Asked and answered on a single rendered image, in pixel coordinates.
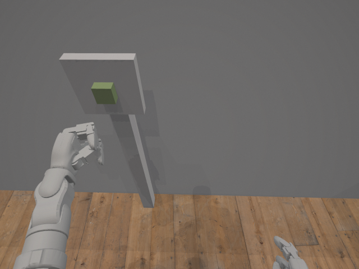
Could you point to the button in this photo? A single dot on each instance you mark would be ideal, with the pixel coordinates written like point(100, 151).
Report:
point(104, 92)

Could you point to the panel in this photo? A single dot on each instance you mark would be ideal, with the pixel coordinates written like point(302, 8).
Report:
point(82, 70)

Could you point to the robot left forearm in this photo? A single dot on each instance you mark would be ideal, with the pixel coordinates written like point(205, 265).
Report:
point(47, 234)

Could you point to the robot left hand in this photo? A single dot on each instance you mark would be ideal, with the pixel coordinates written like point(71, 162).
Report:
point(69, 154)

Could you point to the robot right hand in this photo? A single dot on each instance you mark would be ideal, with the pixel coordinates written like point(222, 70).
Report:
point(291, 255)

